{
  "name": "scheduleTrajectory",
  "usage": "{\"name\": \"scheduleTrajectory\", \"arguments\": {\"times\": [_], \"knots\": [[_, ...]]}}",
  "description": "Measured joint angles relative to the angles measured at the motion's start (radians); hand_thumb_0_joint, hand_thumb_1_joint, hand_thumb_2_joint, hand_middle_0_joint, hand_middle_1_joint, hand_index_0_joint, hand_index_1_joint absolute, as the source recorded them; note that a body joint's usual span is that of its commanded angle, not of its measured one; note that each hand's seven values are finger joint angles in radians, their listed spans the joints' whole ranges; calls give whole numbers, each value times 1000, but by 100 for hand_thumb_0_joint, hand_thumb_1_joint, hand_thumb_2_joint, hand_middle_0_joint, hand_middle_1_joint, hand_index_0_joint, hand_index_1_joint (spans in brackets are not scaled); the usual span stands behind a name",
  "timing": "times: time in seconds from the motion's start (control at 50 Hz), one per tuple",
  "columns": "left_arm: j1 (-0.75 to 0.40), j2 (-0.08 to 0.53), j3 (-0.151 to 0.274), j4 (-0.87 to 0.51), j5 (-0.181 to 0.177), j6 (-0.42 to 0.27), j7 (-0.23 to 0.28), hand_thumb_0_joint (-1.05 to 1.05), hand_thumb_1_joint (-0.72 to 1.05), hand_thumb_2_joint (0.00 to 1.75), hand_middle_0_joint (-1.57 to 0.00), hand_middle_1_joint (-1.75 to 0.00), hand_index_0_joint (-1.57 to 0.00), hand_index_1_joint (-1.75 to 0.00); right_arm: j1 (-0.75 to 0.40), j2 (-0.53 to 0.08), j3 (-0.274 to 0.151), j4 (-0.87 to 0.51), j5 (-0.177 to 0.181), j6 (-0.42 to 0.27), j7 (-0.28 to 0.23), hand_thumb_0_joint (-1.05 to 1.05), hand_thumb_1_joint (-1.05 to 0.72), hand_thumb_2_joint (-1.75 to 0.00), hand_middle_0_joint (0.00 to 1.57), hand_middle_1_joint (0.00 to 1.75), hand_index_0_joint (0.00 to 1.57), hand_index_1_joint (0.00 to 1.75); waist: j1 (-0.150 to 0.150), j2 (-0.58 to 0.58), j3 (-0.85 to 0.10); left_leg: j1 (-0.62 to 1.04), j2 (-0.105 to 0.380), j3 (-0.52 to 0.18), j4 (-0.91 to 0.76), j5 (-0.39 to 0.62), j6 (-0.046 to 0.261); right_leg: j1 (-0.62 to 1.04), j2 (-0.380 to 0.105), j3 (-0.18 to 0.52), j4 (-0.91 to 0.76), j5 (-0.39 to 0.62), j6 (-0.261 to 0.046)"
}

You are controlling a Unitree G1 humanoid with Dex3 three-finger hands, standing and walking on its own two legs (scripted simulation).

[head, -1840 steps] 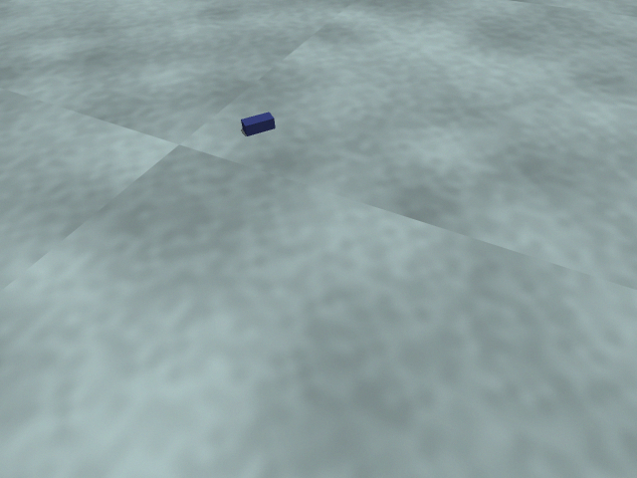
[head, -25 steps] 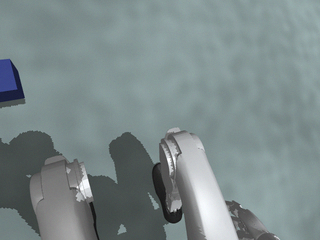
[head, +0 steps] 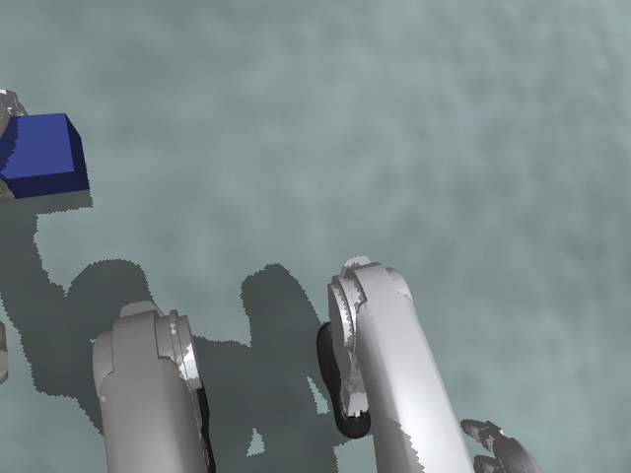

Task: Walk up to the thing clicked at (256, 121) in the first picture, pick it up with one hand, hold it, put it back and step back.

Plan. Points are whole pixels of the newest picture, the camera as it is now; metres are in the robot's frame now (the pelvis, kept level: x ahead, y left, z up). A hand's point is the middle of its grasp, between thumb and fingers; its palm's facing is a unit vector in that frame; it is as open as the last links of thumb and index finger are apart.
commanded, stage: lift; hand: left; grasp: from above
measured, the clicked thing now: out of the picture +0.51 +0.33 -0.17
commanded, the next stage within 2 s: hold in 1.56 s
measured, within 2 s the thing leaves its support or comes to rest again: neither
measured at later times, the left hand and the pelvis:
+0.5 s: hand out of the picture +0.42 +0.32 +0.01, palm faces -0.45 -0.10 -0.89, open 10.4 cm; pelvis +0.00 +0.00 +0.10, yaw +4 degrees
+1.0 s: hand out of the picture +0.34 +0.27 +0.22, palm faces -0.44 -0.13 -0.89, open 10.3 cm; pelvis +0.02 -0.01 +0.28, yaw +7 degrees
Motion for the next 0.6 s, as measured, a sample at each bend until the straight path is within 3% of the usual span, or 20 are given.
{"name": "scheduleTrajectory", "arguments": {"times": [0.3, 0.6], "knots": [[185, -98, -15, -233, -101, -5, -126, 0, 1, 45, -63, -55, -66, -51, 6, 24, -71, 13, 53, 51, -32, 0, -92, -90, 20, 30, 20, 30, 79, 32, -94, 138, 8, 51, -149, 1, 11, 118, -17, 31, -122, -4, 1], [406, -209, -72, -475, -188, 41, -136, 0, 1, 45, -61, -57, -65, -54, -48, 53, -117, 23, 98, 47, -87, 1, -91, -90, 20, 30, 20, 30, 150, 35, -149, 453, 28, 78, -411, 11, 0, 405, -23, 35, -366, 19, 8]]}}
